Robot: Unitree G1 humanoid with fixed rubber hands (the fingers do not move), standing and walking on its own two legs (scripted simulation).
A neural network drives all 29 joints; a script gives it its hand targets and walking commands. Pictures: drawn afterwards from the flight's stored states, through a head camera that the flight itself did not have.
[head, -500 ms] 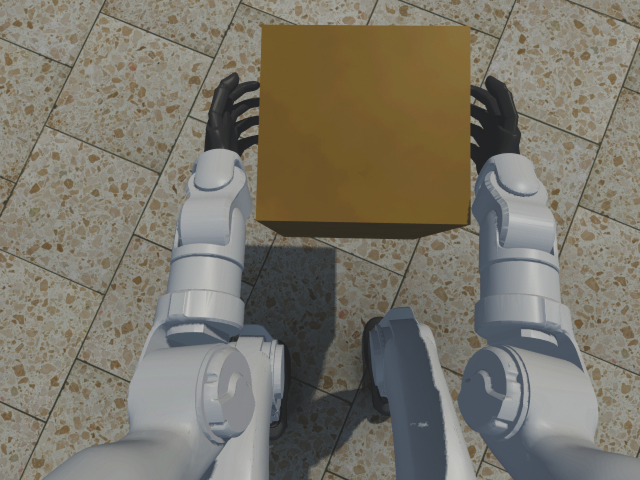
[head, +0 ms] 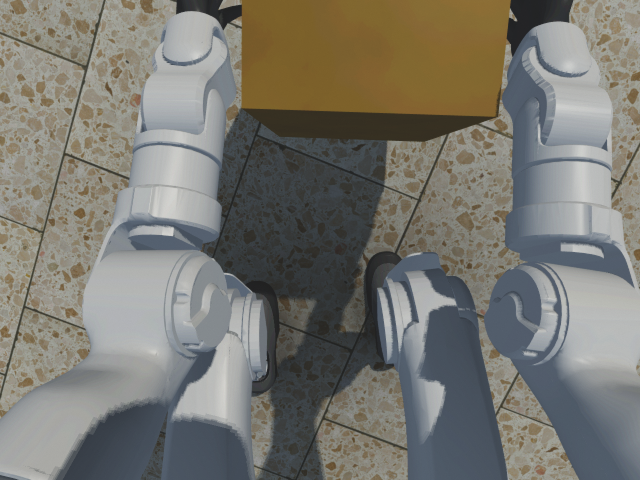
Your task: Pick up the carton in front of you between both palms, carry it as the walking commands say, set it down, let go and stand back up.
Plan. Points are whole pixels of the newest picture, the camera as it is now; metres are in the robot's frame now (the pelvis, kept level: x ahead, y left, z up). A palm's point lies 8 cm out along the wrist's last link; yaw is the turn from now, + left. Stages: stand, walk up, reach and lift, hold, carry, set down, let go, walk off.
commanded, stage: set down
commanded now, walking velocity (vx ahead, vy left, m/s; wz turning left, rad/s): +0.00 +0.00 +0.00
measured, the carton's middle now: (362, 35) +0.55 -0.10 -0.22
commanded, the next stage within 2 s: none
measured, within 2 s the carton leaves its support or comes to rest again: rests again in 0.66 s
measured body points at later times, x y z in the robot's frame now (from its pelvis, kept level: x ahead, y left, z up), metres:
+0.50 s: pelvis +0.00 +0.01 -0.06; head +0.38 -0.04 +0.18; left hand +0.59 +0.04 -0.23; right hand +0.53 -0.26 -0.22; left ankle +0.09 +0.13 -0.40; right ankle +0.11 -0.12 -0.40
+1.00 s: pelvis -0.01 +0.01 -0.07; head +0.37 -0.03 +0.16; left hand +0.59 +0.05 -0.24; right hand +0.52 -0.26 -0.24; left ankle +0.09 +0.13 -0.40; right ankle +0.11 -0.12 -0.40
